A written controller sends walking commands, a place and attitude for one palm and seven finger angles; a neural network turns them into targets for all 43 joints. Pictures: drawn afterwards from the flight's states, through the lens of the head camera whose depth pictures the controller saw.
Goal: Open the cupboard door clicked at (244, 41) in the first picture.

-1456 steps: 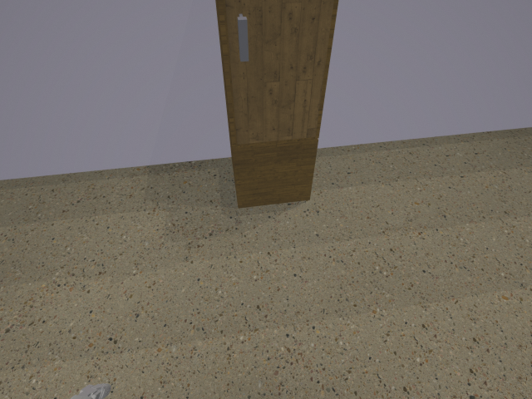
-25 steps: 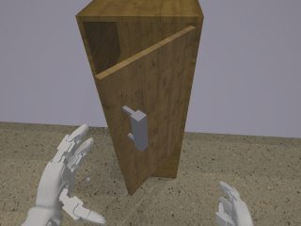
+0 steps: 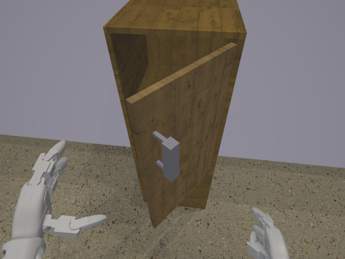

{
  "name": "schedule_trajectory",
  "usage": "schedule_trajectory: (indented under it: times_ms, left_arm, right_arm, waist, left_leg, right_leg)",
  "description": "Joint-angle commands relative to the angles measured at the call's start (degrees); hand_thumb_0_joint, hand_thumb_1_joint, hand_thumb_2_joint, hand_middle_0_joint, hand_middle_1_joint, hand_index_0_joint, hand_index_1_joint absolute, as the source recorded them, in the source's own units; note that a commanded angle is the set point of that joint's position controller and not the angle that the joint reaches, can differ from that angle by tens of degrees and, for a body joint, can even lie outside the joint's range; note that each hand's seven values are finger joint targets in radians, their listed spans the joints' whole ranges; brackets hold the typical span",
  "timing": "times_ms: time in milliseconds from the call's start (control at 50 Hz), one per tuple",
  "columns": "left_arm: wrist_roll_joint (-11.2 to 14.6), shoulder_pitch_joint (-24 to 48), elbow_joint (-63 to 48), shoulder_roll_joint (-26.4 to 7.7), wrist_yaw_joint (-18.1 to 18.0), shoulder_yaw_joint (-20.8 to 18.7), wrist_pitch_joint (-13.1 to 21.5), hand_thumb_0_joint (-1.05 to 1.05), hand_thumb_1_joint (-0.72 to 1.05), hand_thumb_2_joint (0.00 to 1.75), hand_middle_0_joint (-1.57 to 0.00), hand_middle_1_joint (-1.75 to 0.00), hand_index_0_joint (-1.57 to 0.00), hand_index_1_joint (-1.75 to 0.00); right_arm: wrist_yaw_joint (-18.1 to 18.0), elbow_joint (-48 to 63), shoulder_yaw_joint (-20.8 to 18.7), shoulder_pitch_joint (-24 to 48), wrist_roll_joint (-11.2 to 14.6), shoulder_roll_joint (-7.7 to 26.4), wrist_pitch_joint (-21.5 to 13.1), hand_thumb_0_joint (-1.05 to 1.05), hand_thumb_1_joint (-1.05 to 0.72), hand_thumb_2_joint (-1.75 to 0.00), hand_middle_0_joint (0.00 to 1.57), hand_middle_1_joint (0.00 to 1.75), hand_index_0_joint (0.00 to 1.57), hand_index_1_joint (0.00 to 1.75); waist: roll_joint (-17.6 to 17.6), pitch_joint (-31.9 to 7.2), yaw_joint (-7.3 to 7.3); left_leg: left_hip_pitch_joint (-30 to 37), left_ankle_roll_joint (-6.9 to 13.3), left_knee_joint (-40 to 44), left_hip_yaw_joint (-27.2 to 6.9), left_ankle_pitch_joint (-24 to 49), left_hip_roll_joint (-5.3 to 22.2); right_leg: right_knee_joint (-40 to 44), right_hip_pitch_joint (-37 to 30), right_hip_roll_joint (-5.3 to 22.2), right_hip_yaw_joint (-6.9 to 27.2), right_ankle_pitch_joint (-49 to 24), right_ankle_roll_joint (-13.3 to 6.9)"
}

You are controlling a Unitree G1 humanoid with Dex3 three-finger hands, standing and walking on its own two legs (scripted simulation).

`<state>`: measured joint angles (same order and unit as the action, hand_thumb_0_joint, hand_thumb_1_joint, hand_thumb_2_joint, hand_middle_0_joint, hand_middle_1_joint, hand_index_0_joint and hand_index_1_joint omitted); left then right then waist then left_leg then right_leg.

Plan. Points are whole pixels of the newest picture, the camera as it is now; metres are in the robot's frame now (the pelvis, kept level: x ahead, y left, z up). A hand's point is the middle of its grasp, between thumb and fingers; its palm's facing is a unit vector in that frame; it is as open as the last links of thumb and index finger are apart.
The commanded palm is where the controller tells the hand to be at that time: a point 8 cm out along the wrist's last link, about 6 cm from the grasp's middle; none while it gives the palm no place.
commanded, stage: draw the hand back to the body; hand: left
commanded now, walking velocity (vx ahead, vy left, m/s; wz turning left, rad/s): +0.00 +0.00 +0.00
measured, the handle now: (164, 155) +0.32 +0.06 +0.09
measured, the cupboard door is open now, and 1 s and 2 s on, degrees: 53 53 53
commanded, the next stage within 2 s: step back with the hand held close in 0.82 s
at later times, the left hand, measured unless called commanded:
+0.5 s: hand (50, 165) +0.22 +0.25 +0.17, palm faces +0.45 -0.79 -0.41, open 8.5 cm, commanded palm +0.17 +0.29 +0.18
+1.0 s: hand (54, 169) +0.22 +0.24 +0.17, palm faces +0.44 -0.80 -0.40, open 7.4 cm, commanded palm +0.16 +0.28 +0.18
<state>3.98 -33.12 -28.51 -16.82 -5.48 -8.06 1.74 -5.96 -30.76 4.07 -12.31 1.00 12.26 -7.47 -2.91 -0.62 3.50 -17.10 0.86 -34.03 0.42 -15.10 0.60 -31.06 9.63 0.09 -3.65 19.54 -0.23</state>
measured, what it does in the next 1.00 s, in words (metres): stands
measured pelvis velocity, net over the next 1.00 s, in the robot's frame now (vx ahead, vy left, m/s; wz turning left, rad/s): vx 0.02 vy -0.02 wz -0.01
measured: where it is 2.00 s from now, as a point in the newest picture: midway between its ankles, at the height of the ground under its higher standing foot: outside the picture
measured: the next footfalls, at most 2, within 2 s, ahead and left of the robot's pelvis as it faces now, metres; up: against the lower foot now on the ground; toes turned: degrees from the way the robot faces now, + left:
left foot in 1.76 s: -0.01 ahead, +0.12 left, +0.00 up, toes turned +3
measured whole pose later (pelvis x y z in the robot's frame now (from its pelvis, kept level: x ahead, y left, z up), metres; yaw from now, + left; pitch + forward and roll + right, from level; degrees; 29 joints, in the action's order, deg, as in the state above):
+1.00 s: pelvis +0.02 -0.02 +0.01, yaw -1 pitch -3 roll +0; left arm 4.3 -26.0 -22.0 -19.7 -6.1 -19.6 4.3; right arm -4.8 -35.2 1.0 -10.0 0.7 13.0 -2.6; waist -3.8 1.2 3.7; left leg -8.8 -0.5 -24.0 0.6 -11.8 1.7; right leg -20.0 1.2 -1.4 -3.3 15.6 -1.4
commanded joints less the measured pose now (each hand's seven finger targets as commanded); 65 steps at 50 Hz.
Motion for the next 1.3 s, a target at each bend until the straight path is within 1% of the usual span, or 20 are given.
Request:
schedule_trajectory:
  times_ms: [0,40,160,300,420,480,580,660,780,880,900,920,940,960,980,1000,1040,1080,1200,1280]
  left_arm:
    - [-0.7,6.4,-11.7,-8.5,-2.4,-7.5,4.8,0.0,0.17,0.58,-0.17,-0.3,-0.17,-0.3]
    - [-0.9,7.4,-12.2,-8.7,-2.6,-8.0,5.2,0.0,0.23,0.62,-0.18,-0.3,-0.18,-0.3]
    - [-0.3,5.6,-6.7,-10.0,-2.6,-12.0,4.7,0.0,0.44,0.7,-0.18,-0.3,-0.18,-0.3]
    - [0.0,8.2,-7.6,-12.3,-2.4,-15.8,5.2,0.0,0.69,0.81,-0.19,-0.3,-0.19,-0.3]
    - [0.4,10.4,-6.5,-14.4,-2.6,-19.2,5.3,0.0,0.9,0.9,-0.2,-0.3,-0.2,-0.3]
    - [0.5,8.6,-4.1,-11.6,-2.1,-16.8,4.9,0.0,0.9,0.9,-0.2,-0.3,-0.2,-0.3]
    - [0.6,9.5,-4.8,-13.0,-1.9,-17.6,5.1,0.0,0.9,0.9,-0.2,-0.3,-0.2,-0.3]
    - [0.6,10.8,-6.3,-14.6,-2.0,-18.8,5.5,0.0,0.9,0.9,-0.2,-0.3,-0.2,-0.3]
    - [0.6,10.6,-6.0,-13.6,-2.0,-18.2,5.9,0.0,0.9,0.9,-0.2,-0.3,-0.2,-0.3]
    - [0.9,10.1,-3.5,-12.5,-1.6,-17.6,5.8,0.0,0.9,0.9,-0.2,-0.3,-0.2,-0.3]
    - [0.9,10.6,-4.1,-13.0,-1.7,-17.8,6.0,0.0,0.9,0.9,-0.2,-0.3,-0.2,-0.3]
    - [0.8,15.9,-9.0,-13.8,-1.7,-17.2,6.6,0.0,0.9,0.9,-0.2,-0.3,-0.2,-0.3]
    - [0.2,18.4,-10.7,-21.7,-2.3,-24.9,8.5,0.0,0.9,0.9,-0.2,-0.3,-0.2,-0.3]
    - [-0.2,18.2,-9.3,-21.0,-2.1,-24.2,9.1,0.0,0.9,0.9,-0.2,-0.3,-0.2,-0.3]
    - [-0.1,11.3,-5.2,-16.9,-1.6,-21.0,8.4,0.0,0.9,0.9,-0.2,-0.3,-0.2,-0.3]
    - [-0.2,8.4,-4.9,-15.1,-1.4,-19.5,7.9,0.0,0.9,0.9,-0.2,-0.3,-0.2,-0.3]
    - [-0.1,4.2,-5.0,-13.8,-1.2,-18.9,7.3,0.0,0.9,0.9,-0.2,-0.3,-0.2,-0.3]
    - [0.1,1.5,-6.3,-14.0,-1.4,-19.4,7.1,0.0,0.9,0.9,-0.2,-0.3,-0.2,-0.3]
    - [0.4,1.1,-11.5,-18.4,-2.5,-23.3,7.8,0.0,0.9,0.9,-0.2,-0.3,-0.2,-0.3]
    - [0.3,0.7,-13.5,-18.8,-3.2,-23.9,8.7,0.0,0.9,0.9,-0.2,-0.3,-0.2,-0.3]
  right_arm:
    - [-0.7,7.6,-2.8,7.9,-0.7,5.8,-3.2,0.0,-0.9,-0.9,0.2,0.3,0.2,0.3]
    - [-0.5,7.0,-2.9,8.2,-0.8,5.9,-3.2,0.0,-0.9,-0.9,0.2,0.3,0.2,0.3]
    - [-0.1,5.5,-3.5,9.2,-1.0,6.0,-1.9,0.0,-0.9,-0.9,0.2,0.3,0.2,0.3]
    - [0.4,4.9,-4.2,9.2,-0.9,6.2,-0.4,0.0,-0.9,-0.9,0.2,0.3,0.2,0.3]
    - [0.5,4.2,-4.7,9.1,-0.8,6.3,0.0,0.0,-0.9,-0.9,0.2,0.3,0.2,0.3]
    - [0.8,4.3,-5.0,9.2,-0.7,6.4,0.5,0.0,-0.9,-0.9,0.2,0.3,0.2,0.3]
    - [0.9,4.7,-5.4,9.5,-0.7,6.7,1.1,0.0,-0.9,-0.9,0.2,0.3,0.2,0.3]
    - [0.6,4.6,-5.3,9.7,-0.8,6.4,1.2,0.0,-0.9,-0.9,0.2,0.3,0.2,0.3]
    - [0.4,4.2,-5.2,10.0,-0.7,6.0,0.8,0.0,-0.9,-0.9,0.2,0.3,0.2,0.3]
    - [0.5,4.0,-5.4,10.2,-0.7,6.1,1.0,0.0,-0.9,-0.9,0.2,0.3,0.2,0.3]
    - [0.5,4.0,-5.5,10.1,-0.8,6.4,1.0,0.0,-0.9,-0.9,0.2,0.3,0.2,0.3]
    - [0.5,4.4,-5.3,10.8,-0.7,6.3,0.6,0.0,-0.9,-0.9,0.2,0.3,0.2,0.3]
    - [0.6,5.5,-5.6,8.8,-0.4,7.6,1.9,0.0,-0.9,-0.9,0.2,0.3,0.2,0.3]
    - [0.7,4.8,-5.6,9.1,-0.4,6.8,2.8,0.0,-0.9,-0.9,0.2,0.3,0.2,0.3]
    - [0.6,4.7,-5.7,9.7,-0.7,6.6,3.3,0.0,-0.9,-0.9,0.2,0.3,0.2,0.3]
    - [0.9,5.4,-5.9,9.1,-0.6,7.0,4.1,0.0,-0.9,-0.9,0.2,0.3,0.2,0.3]
    - [1.2,6.3,-6.5,8.4,-0.4,7.4,5.5,0.0,-0.9,-0.9,0.2,0.3,0.2,0.3]
    - [1.3,7.1,-6.8,8.2,-0.1,7.5,6.6,0.0,-0.9,-0.9,0.2,0.3,0.2,0.3]
    - [0.7,9.1,-7.3,8.7,0.5,7.2,7.8,0.0,-0.9,-0.9,0.2,0.3,0.2,0.3]
    - [0.3,9.4,-7.4,8.3,0.4,7.6,7.2,0.0,-0.9,-0.9,0.2,0.3,0.2,0.3]
  waist:
    - [-1.3,-3.1,-0.58]
    - [-3.0,-3.7,-0.47]
    - [2.6,-2.2,0.24]
    - [-1.0,-4.4,0.45]
    - [-1.0,-4.5,0.42]
    - [-0.1,-3.0,0.14]
    - [2.9,-4.6,0.41]
    - [1.1,-4.8,0.53]
    - [-1.4,-3.3,0.27]
    - [2.0,-1.7,0.16]
    - [1.7,-3.1,0.25]
    - [-0.5,-4.1,0.02]
    - [0.6,0.9,-1.91]
    - [0.9,0.6,-2.02]
    - [3.7,0.4,-2.25]
    - [4.7,-1.3,-2.34]
    - [3.0,-4.6,-2.58]
    - [0.4,-7.6,-2.65]
    - [3.3,-9.6,-2.64]
    - [-0.8,-8.7,-2.62]
  left_leg:
    - [9.7,0.4,9.3,-2.2,4.0,0.0]
    - [11.3,0.3,10.2,-2.2,6.0,0.1]
    - [11.8,0.5,11.6,-1.3,11.3,0.1]
    - [14.6,0.5,11.6,-0.5,17.7,0.1]
    - [15.6,0.6,11.2,0.1,20.3,0.0]
    - [15.6,0.7,11.5,0.4,20.3,0.0]
    - [15.4,1.2,11.5,0.7,20.3,-0.3]
    - [15.7,1.1,11.2,1.0,19.3,-0.6]
    - [16.2,1.0,11.4,1.2,18.2,-0.5]
    - [15.6,1.2,12.1,1.2,16.4,-0.4]
    - [16.0,1.1,12.2,1.0,16.5,-0.4]
    - [16.8,1.2,12.1,0.9,16.0,-0.6]
    - [13.6,2.0,8.6,-0.2,15.6,0.7]
    - [12.1,1.7,7.6,-0.8,14.4,0.4]
    - [12.6,1.7,6.9,-0.4,16.1,0.6]
    - [12.5,1.6,6.8,-0.3,17.7,0.7]
    - [12.8,1.5,6.7,0.2,21.6,1.3]
    - [13.4,1.4,6.9,0.0,25.7,2.1]
    - [11.1,1.0,7.2,-0.9,26.1,3.4]
    - [7.3,1.2,9.5,-2.5,21.6,4.4]
  right_leg:
    - [9.4,3.7,0.1,1.4,-5.6,-1.0]
    - [9.7,2.4,0.0,1.3,-7.5,-1.1]
    - [11.4,-1.2,-0.2,1.1,-13.3,-0.8]
    - [11.6,-3.4,-0.1,1.4,-19.4,-0.7]
    - [11.9,-3.9,-0.1,1.4,-22.9,-0.4]
    - [12.3,-3.3,0.0,1.3,-23.0,-0.1]
    - [12.3,-4.4,0.2,1.6,-25.1,0.2]
    - [13.0,-4.7,0.3,1.8,-24.9,0.1]
    - [14.0,-3.5,0.3,2.1,-23.4,0.2]
    - [14.8,-2.9,0.2,2.1,-21.7,0.5]
    - [14.5,-3.6,0.1,2.0,-21.3,0.4]
    - [14.7,-3.3,0.2,2.4,-20.7,0.4]
    - [17.5,2.9,3.0,4.9,-24.6,1.3]
    - [17.0,2.3,4.4,4.8,-26.3,1.1]
    - [16.5,2.9,4.7,4.4,-29.1,1.6]
    - [15.4,2.0,4.6,3.6,-30.4,2.0]
    - [13.3,0.7,4.4,3.1,-31.6,2.3]
    - [11.7,-0.1,4.0,2.8,-31.2,2.1]
    - [9.0,0.6,3.4,2.9,-28.5,1.7]
    - [7.4,0.7,2.3,3.0,-20.9,1.5]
